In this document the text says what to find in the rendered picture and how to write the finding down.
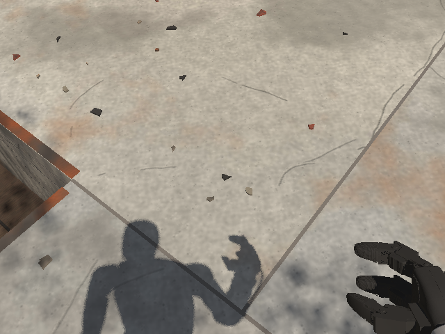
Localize robot right hand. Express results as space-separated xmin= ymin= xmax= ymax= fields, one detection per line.
xmin=346 ymin=241 xmax=445 ymax=334

